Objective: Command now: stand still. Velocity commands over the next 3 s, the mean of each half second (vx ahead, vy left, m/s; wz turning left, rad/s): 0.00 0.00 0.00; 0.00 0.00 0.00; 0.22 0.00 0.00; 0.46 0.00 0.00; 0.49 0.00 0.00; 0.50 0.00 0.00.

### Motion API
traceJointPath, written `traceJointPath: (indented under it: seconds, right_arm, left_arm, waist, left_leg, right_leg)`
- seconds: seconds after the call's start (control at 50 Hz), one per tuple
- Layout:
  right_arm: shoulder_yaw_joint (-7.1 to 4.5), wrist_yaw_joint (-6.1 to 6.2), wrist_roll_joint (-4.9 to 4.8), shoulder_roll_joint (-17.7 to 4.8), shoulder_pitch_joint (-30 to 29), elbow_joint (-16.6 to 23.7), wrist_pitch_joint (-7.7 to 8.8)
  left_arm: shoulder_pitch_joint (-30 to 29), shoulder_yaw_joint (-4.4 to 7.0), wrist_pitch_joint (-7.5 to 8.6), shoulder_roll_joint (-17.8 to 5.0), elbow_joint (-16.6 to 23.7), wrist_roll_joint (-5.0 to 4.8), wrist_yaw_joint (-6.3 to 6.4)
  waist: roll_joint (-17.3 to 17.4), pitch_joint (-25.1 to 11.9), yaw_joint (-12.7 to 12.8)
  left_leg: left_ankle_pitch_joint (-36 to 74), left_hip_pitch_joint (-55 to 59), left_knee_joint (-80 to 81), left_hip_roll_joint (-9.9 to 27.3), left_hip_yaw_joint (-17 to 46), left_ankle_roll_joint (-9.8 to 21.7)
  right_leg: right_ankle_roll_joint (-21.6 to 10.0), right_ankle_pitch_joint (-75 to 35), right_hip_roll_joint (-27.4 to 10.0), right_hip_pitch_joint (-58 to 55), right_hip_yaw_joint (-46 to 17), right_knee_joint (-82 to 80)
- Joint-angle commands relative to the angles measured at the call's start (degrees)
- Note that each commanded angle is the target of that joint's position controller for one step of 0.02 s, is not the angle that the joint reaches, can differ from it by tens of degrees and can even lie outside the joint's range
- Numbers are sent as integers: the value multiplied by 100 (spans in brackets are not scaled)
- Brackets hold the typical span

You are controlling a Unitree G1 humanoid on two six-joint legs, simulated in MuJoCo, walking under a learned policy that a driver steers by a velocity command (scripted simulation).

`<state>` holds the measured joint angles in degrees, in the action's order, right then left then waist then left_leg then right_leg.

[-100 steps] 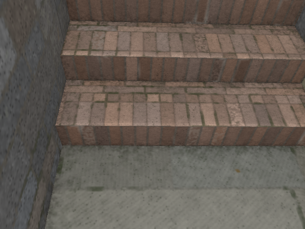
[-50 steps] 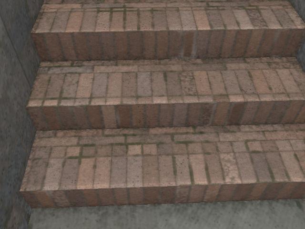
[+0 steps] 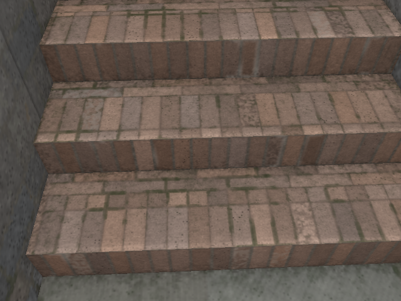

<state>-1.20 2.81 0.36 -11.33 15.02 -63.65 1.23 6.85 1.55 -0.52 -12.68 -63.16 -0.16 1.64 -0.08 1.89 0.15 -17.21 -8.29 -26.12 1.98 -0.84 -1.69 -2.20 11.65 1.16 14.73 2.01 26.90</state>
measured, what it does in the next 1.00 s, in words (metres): stands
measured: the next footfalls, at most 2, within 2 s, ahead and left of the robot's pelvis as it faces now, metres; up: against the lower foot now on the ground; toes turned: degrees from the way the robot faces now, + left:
right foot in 1.74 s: +0.38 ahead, -0.09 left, +0.00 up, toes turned -2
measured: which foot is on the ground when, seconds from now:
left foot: down 0.00-1.00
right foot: down 0.00-1.00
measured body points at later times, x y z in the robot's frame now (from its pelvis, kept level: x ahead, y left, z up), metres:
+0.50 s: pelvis +0.00 +0.00 +0.00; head +0.02 +0.00 +0.45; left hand +0.07 +0.25 -0.15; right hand +0.00 -0.24 -0.16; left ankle -0.04 +0.14 -0.74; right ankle +0.03 -0.10 -0.74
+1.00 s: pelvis +0.01 +0.01 +0.00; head +0.02 +0.01 +0.45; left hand +0.06 +0.26 -0.15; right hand +0.00 -0.23 -0.16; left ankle -0.04 +0.14 -0.74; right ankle +0.03 -0.10 -0.74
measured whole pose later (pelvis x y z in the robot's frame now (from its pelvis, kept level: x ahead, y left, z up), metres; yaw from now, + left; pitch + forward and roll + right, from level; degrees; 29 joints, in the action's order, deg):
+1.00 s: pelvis +0.01 +0.01 +0.00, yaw +0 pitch -1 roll +0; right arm -1.4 2.9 0.2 -9.9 18.2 -62.8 1.6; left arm 9.5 1.9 -0.3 -11.6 -63.1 -0.4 2.1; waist 0.0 1.9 0.2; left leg -18.1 -8.1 -26.8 1.5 -1.0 -1.2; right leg -1.6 12.8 0.6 14.8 1.7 28.1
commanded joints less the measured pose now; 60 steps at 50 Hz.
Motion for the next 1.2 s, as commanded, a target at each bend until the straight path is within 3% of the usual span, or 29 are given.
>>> traceJointPath:
  seconds: [0.02, 1.08, 1.1, 1.14, 1.16, 1.2]
  right_arm:
    - [-85, 17, -2, -545, 347, 91, 34]
    - [-98, 21, -13, -342, 789, 161, 59]
    - [-91, 26, -21, -289, 908, 99, 52]
    - [-126, 54, -77, -357, 875, 149, 39]
    - [-132, 66, -90, -360, 815, 225, 61]
    - [-109, 44, -113, -234, 716, 356, 192]
  left_arm:
    - [-9, 95, 42, -613, 187, -2, 20]
    - [363, 125, 58, -463, 172, -25, 72]
    - [466, 119, 53, -425, 116, -26, 77]
    - [581, 191, 39, -581, 84, -98, 92]
    - [604, 212, 65, -619, 106, -113, 90]
    - [849, 259, 200, -719, 111, -157, 52]
  waist:
    - [23, -83, 5]
    - [43, 34, 9]
    - [23, -100, 8]
    - [-53, 130, 40]
    - [-152, 367, 50]
    - [-490, 605, 137]
  left_leg:
    - [532, -589, 472, 63, 28, 123]
    - [579, -626, 447, 18, 37, 171]
    - [67, -573, 435, -51, -42, 194]
    - [-1329, -862, 152, -193, -153, 368]
    - [-1821, -1120, 19, -180, -124, 464]
    - [-1754, -1657, -490, -148, -124, 557]
  right_leg:
    - [-187, -550, -374, -522, -426, -455]
    - [-127, -749, -352, -502, -360, -289]
    - [-141, -109, -299, -558, -315, -315]
    - [-276, 2072, -243, -226, -354, -347]
    - [-378, 2830, -380, 25, -567, -479]
    - [-684, 3459, -922, -7, -1389, -865]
